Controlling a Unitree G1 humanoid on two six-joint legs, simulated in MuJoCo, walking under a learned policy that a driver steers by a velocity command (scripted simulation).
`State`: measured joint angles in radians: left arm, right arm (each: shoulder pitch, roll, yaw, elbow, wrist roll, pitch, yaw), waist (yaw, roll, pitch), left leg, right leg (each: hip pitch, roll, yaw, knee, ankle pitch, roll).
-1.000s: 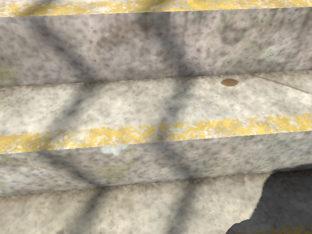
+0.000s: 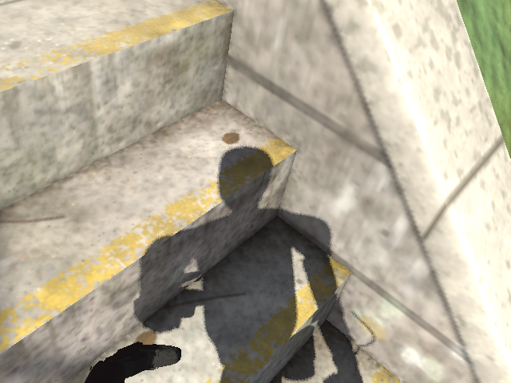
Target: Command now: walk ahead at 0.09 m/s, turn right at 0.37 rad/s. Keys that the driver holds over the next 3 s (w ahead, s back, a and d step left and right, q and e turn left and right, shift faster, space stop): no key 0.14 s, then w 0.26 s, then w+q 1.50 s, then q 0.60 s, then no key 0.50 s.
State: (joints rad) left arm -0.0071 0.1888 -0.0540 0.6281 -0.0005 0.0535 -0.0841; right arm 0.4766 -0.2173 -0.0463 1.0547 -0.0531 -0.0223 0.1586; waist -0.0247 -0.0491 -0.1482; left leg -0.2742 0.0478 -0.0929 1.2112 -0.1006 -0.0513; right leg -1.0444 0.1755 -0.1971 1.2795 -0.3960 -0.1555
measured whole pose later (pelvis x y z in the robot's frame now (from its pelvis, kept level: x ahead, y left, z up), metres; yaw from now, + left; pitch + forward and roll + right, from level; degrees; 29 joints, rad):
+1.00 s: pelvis +0.22 +0.00 +0.15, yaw +8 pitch +5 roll -1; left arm 0.32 0.23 0.02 0.95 0.05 -0.03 -0.02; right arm 0.12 -0.27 -0.07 0.72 -0.03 -0.03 0.08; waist 0.03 0.01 -0.12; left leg -0.91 -0.07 -0.06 2.26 -0.47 0.18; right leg -0.43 -0.07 -0.18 0.41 -0.08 -0.04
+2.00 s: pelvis +0.39 +0.10 +0.35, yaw +35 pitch +6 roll -2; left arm 0.32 0.22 0.02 1.11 0.08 -0.06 -0.05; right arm 0.30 -0.22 -0.02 0.98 -0.03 -0.01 0.13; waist -0.05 0.04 -0.17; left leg -1.28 -0.05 -0.21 2.36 -0.04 0.25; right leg -0.35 0.05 -0.15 0.62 -0.37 -0.08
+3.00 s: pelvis +0.59 +0.20 +0.57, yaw +62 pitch +2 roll -1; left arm 0.08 0.14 -0.03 0.80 0.00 -0.06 -0.10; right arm 0.20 -0.26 -0.03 0.88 0.00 -0.05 0.04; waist -0.04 0.07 -0.03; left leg -0.36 0.01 -0.11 0.66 -0.34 -0.04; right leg -0.31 0.04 -0.07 0.63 -0.36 -0.05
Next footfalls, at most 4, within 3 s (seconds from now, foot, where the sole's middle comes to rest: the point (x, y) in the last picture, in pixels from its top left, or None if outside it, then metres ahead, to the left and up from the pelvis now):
0.40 left None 0.10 0.14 -0.62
0.78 right None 0.35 -0.11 -0.62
1.22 left None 0.23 0.19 -0.41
1.80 right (213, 364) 0.44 0.04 -0.41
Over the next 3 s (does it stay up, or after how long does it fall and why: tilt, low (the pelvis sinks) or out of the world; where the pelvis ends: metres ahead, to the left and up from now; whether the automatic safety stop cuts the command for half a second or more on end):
stays up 0.59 0.20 0.57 its command is cut after 0.6 s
